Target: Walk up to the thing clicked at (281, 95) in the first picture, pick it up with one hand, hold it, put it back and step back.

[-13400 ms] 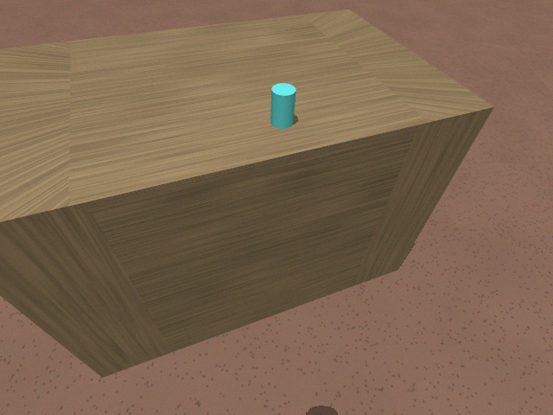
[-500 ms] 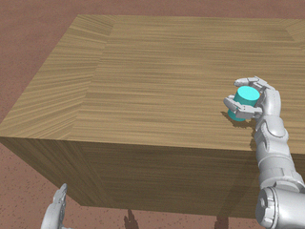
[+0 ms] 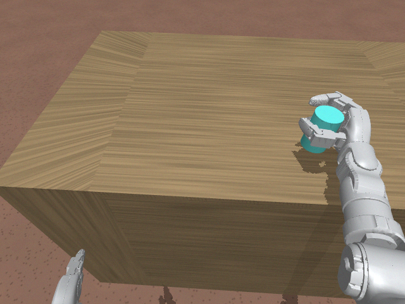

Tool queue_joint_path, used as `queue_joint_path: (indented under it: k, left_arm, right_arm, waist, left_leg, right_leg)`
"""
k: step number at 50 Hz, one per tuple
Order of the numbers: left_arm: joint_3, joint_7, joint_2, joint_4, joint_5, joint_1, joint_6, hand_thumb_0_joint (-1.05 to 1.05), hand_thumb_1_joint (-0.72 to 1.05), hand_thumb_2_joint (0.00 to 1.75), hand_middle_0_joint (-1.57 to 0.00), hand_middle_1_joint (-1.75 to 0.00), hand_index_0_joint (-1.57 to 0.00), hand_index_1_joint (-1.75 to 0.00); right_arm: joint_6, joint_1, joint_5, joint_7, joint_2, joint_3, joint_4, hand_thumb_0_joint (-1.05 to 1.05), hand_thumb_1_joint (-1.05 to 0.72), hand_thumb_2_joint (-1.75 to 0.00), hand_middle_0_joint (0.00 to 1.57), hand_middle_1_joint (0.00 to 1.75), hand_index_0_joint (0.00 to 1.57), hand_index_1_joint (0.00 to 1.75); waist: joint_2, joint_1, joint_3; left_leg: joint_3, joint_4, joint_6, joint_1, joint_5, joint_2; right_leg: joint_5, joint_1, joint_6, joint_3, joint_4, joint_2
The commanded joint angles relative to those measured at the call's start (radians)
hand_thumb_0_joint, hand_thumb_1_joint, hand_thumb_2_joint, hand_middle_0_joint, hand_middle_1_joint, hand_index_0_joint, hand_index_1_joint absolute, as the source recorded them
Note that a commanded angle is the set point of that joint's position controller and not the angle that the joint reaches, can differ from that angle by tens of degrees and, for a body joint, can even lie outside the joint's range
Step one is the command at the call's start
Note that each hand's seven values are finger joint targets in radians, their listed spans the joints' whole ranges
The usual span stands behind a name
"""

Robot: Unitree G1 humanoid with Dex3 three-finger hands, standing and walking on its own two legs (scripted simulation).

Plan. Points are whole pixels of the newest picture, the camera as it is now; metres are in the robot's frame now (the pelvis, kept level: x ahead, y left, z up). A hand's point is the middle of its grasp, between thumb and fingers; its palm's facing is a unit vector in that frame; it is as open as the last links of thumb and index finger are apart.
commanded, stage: settle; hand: right
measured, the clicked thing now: (320, 130) +0.44 -0.21 +0.13
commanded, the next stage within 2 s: lift in 0.30 s
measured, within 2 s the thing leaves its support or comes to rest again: neither
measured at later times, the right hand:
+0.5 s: hand (320, 112) +0.45 -0.20 +0.17, palm faces +0.13 +0.99 +0.01, open 7.2 cm
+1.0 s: hand (341, 96) +0.40 -0.19 +0.24, palm faces +0.13 +0.99 -0.02, open 7.2 cm
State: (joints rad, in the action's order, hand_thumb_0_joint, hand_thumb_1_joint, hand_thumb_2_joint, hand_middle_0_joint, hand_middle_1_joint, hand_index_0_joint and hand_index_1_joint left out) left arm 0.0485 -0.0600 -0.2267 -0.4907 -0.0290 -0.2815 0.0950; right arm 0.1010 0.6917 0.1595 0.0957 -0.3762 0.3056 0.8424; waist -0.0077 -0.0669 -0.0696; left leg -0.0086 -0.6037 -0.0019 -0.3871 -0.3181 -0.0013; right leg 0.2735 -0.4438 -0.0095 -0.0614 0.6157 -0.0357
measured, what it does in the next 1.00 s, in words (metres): stands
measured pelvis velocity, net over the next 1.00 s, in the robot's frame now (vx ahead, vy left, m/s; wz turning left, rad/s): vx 0.00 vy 0.00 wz -0.01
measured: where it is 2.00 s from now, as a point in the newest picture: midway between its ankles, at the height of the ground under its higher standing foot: outside the picture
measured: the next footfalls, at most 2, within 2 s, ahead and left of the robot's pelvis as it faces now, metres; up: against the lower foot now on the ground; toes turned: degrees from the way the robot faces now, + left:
none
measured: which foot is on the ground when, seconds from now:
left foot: down 0.00-1.00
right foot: down 0.00-1.00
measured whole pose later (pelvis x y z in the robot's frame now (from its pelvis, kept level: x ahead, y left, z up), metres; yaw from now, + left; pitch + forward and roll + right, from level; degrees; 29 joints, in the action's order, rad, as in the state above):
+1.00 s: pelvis +0.00 +0.00 +0.01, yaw -1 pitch +0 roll +0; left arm 0.05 -0.06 -0.23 -0.57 -0.04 -0.27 0.09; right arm -0.29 0.61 0.20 0.08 -0.34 0.27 0.39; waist -0.05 -0.01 -0.07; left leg -0.02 -0.49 0.00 -0.21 -0.28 0.01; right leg 0.22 -0.26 -0.01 -0.05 0.48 -0.02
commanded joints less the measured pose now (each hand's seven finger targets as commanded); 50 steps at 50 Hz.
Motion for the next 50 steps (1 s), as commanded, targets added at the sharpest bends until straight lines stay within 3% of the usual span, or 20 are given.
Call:
queue_joint_path:
  k: [1, 3, 6, 9, 11, 12, 14, 15, 18, 22, 24, 25, 27, 30, 33, 37, 40, 43, 45, 50]
  left_arm:
    - [0.099, -0.018, -0.199, 0.206, -0.002, 0.096, 0.052, 0.00, -0.54, 0.05, -0.06, -0.06, -0.06, -0.06]
    - [0.074, -0.018, -0.145, 0.142, -0.007, 0.049, 0.052, 0.00, -0.55, 0.05, -0.06, -0.06, -0.06, -0.06]
    - [0.081, -0.023, -0.173, 0.188, -0.005, 0.113, 0.060, 0.00, -0.55, 0.05, -0.06, -0.05, -0.05, -0.06]
    - [0.064, -0.020, -0.128, 0.085, -0.007, 0.045, 0.051, 0.00, -0.55, 0.05, -0.06, -0.06, -0.05, -0.06]
    - [0.043, -0.018, -0.124, 0.114, -0.004, 0.097, 0.057, 0.00, -0.54, 0.05, -0.05, -0.06, -0.05, -0.06]
    - [0.078, -0.026, -0.174, 0.177, -0.005, 0.144, 0.063, 0.00, -0.55, 0.04, -0.06, -0.06, -0.06, -0.06]
    - [0.048, -0.022, -0.120, 0.058, -0.003, 0.050, 0.050, 0.00, -0.55, 0.05, -0.05, -0.05, -0.05, -0.05]
    - [0.043, -0.019, -0.114, 0.070, -0.006, 0.044, 0.051, 0.00, -0.55, 0.05, -0.05, -0.05, -0.05, -0.06]
    - [0.098, -0.034, -0.200, 0.151, -0.004, 0.145, 0.062, 0.00, -0.55, 0.05, -0.06, -0.05, -0.05, -0.06]
    - [0.021, -0.017, -0.079, 0.021, -0.007, 0.024, 0.056, 0.00, -0.52, 0.03, -0.05, -0.06, -0.06, -0.05]
    - [0.069, -0.031, -0.163, 0.170, -0.005, 0.151, 0.070, 0.00, -0.53, 0.03, -0.05, -0.06, -0.06, -0.05]
    - [0.096, -0.032, -0.182, 0.051, 0.000, 0.062, 0.056, 0.00, -0.53, 0.04, -0.05, -0.06, -0.06, -0.05]
    - [0.075, -0.027, -0.155, 0.126, -0.005, 0.108, 0.065, 0.00, -0.52, 0.03, -0.05, -0.06, -0.06, -0.05]
    - [0.060, -0.031, -0.155, 0.107, -0.005, 0.125, 0.063, 0.00, -0.53, 0.04, -0.05, -0.06, -0.06, -0.05]
    - [0.037, -0.029, -0.116, 0.116, -0.006, 0.128, 0.064, 0.00, -0.53, 0.04, -0.05, -0.06, -0.06, -0.05]
    - [0.086, -0.031, -0.164, 0.086, -0.005, 0.079, 0.056, 0.00, -0.52, 0.03, -0.05, -0.06, -0.06, -0.05]
    - [0.036, -0.016, -0.096, 0.076, -0.012, 0.082, 0.049, 0.00, -0.52, 0.03, -0.05, -0.06, -0.06, -0.05]
    - [0.053, -0.011, -0.123, 0.101, -0.015, 0.109, 0.046, 0.00, -0.52, 0.03, -0.04, -0.06, -0.05, -0.05]
    - [0.081, -0.015, -0.154, 0.070, -0.016, 0.110, 0.041, 0.00, -0.52, 0.03, -0.04, -0.05, -0.05, -0.04]
    - [0.042, -0.007, -0.117, 0.054, -0.022, 0.123, 0.047, 0.00, -0.52, 0.03, -0.04, -0.05, -0.05, -0.04]
  right_arm:
    - [0.061, 0.570, 0.008, -0.005, -0.286, 0.067, -0.321, 0.00, -0.48, -1.26, 1.31, 1.36, 1.32, 1.36]
    - [0.045, 0.537, 0.016, 0.001, -0.195, 0.017, -0.272, 0.00, -0.53, -1.28, 1.31, 1.37, 1.32, 1.37]
    - [0.048, 0.562, 0.010, -0.014, -0.304, 0.077, -0.322, 0.00, -0.51, -1.25, 1.30, 1.36, 1.32, 1.36]
    - [0.025, 0.517, 0.012, -0.001, -0.221, 0.028, -0.237, 0.00, -0.52, -1.28, 1.29, 1.37, 1.30, 1.37]
    - [0.021, 0.523, 0.006, 0.000, -0.234, 0.028, -0.237, 0.00, -0.51, -1.27, 1.28, 1.36, 1.30, 1.36]
    - [0.028, 0.582, 0.010, -0.010, -0.303, 0.073, -0.321, 0.00, -0.51, -1.27, 1.29, 1.36, 1.30, 1.36]
    - [0.011, 0.554, 0.007, -0.007, -0.264, 0.049, -0.253, 0.00, -0.51, -1.30, 1.29, 1.38, 1.31, 1.39]
    - [-0.001, 0.502, 0.012, 0.006, -0.186, 0.005, -0.197, 0.00, -0.52, -1.29, 1.29, 1.38, 1.31, 1.38]
    - [0.011, 0.611, 0.008, -0.008, -0.333, 0.081, -0.325, 0.00, -0.54, -1.30, 1.29, 1.38, 1.31, 1.38]
    - [-0.023, 0.479, 0.017, 0.010, -0.147, -0.015, -0.159, 0.00, -0.46, -1.26, 1.29, 1.36, 1.30, 1.36]
    - [0.005, 0.624, 0.012, -0.008, -0.358, 0.096, -0.386, 0.00, -0.49, -1.26, 1.30, 1.37, 1.31, 1.37]
    - [-0.020, 0.546, 0.011, -0.005, -0.306, 0.071, -0.283, 0.00, -0.45, -1.26, 1.29, 1.37, 1.31, 1.37]
    - [-0.023, 0.580, 0.026, 0.005, -0.214, 0.010, -0.403, 0.00, -0.49, -1.27, 1.30, 1.37, 1.31, 1.37]
    - [-0.046, 0.554, 0.024, -0.008, -0.280, 0.058, -0.417, 0.00, -0.51, -1.25, 1.31, 1.36, 1.32, 1.36]
    - [-0.066, 0.546, 0.027, -0.009, -0.198, 0.001, -0.473, 0.00, -0.53, -1.26, 1.31, 1.37, 1.32, 1.37]
    - [-0.129, 0.491, 0.030, -0.017, -0.249, 0.042, -0.517, 0.00, -0.56, -1.27, 1.34, 1.38, 1.34, 1.38]
    - [-0.179, 0.465, 0.039, -0.018, -0.208, 0.026, -0.613, 0.00, -0.59, -1.26, 1.35, 1.38, 1.35, 1.38]
    - [-0.245, 0.429, 0.042, -0.015, -0.187, 0.009, -0.669, 0.00, -0.61, -1.27, 1.37, 1.39, 1.37, 1.39]
    - [-0.289, 0.437, 0.044, -0.021, -0.226, 0.045, -0.680, 0.00, -0.60, -1.29, 1.38, 1.41, 1.38, 1.41]
    - [-0.375, 0.417, 0.057, -0.018, -0.189, 0.028, -0.755, 0.00, -0.56, -1.28, 1.39, 1.42, 1.39, 1.42]
  waist:
    - [-0.039, -0.009, -0.424]
    - [-0.031, -0.017, -0.330]
    - [-0.021, 0.008, -0.374]
    - [-0.038, -0.002, -0.293]
    - [-0.033, 0.003, -0.317]
    - [-0.014, 0.006, -0.390]
    - [-0.058, 0.010, -0.328]
    - [-0.030, -0.003, -0.286]
    - [-0.022, 0.007, -0.402]
    - [-0.016, 0.001, -0.217]
    - [-0.039, 0.024, -0.431]
    - [-0.051, 0.018, -0.366]
    - [-0.048, 0.010, -0.380]
    - [-0.044, 0.041, -0.393]
    - [-0.050, 0.033, -0.372]
    - [-0.031, 0.042, -0.361]
    - [-0.053, 0.066, -0.310]
    - [-0.041, 0.057, -0.305]
    - [-0.020, 0.057, -0.274]
    - [-0.022, 0.064, -0.225]
  left_leg:
    - [-0.007, 0.080, 0.010, 0.058, 0.336, -0.018]
    - [-0.011, 0.094, 0.009, 0.040, 0.318, -0.017]
    - [-0.006, 0.104, 0.006, 0.077, 0.286, -0.011]
    - [-0.003, 0.115, 0.008, 0.051, 0.284, -0.011]
    - [0.000, 0.115, 0.005, 0.064, 0.291, -0.007]
    - [0.002, 0.115, 0.002, 0.095, 0.313, -0.006]
    - [-0.002, 0.117, 0.008, 0.081, 0.311, -0.009]
    - [-0.004, 0.126, 0.005, 0.067, 0.303, -0.009]
    - [0.001, 0.122, 0.004, 0.098, 0.321, -0.007]
    - [-0.012, 0.150, 0.007, 0.035, 0.243, -0.015]
    - [0.003, 0.131, 0.003, 0.128, 0.327, -0.003]
    - [-0.003, 0.130, 0.006, 0.105, 0.336, -0.008]
    - [-0.008, 0.134, 0.007, 0.106, 0.364, -0.010]
    - [-0.013, 0.136, 0.010, 0.126, 0.374, -0.013]
    - [-0.019, 0.143, 0.015, 0.119, 0.355, -0.018]
    - [-0.019, 0.147, 0.009, 0.153, 0.402, -0.013]
    - [-0.023, 0.155, 0.013, 0.157, 0.384, -0.011]
    - [-0.024, 0.165, 0.010, 0.160, 0.383, -0.009]
    - [-0.026, 0.174, 0.009, 0.155, 0.354, -0.007]
    - [-0.032, 0.197, 0.011, 0.151, 0.271, -0.004]
  right_leg:
    - [-0.294, 0.319, -0.013, 0.038, -0.062, 0.014]
    - [-0.266, 0.298, -0.013, 0.033, -0.070, 0.016]
    - [-0.226, 0.282, -0.016, 0.031, -0.083, 0.019]
    - [-0.220, 0.268, -0.015, 0.028, -0.093, 0.022]
    - [-0.225, 0.267, -0.018, 0.026, -0.089, 0.024]
    - [-0.244, 0.288, -0.019, 0.028, -0.087, 0.022]
    - [-0.245, 0.279, -0.015, 0.026, -0.093, 0.026]
    - [-0.237, 0.274, -0.017, 0.026, -0.100, 0.027]
    - [-0.255, 0.322, -0.018, 0.027, -0.100, 0.024]
    - [-0.190, 0.269, -0.019, 0.032, -0.125, 0.018]
    - [-0.267, 0.331, -0.016, 0.024, -0.104, 0.025]
    - [-0.279, 0.324, -0.017, 0.025, -0.110, 0.028]
    - [-0.315, 0.364, -0.014, 0.030, -0.112, 0.024]
    - [-0.345, 0.368, -0.015, 0.033, -0.116, 0.019]
    - [-0.342, 0.385, -0.007, 0.035, -0.128, 0.012]
    - [-0.380, 0.386, -0.014, 0.027, -0.125, 0.020]
    - [-0.369, 0.372, -0.011, 0.024, -0.137, 0.021]
    - [-0.365, 0.387, -0.015, 0.024, -0.147, 0.022]
    - [-0.322, 0.376, -0.017, 0.023, -0.159, 0.025]
    - [-0.234, 0.371, -0.021, 0.026, -0.186, 0.028]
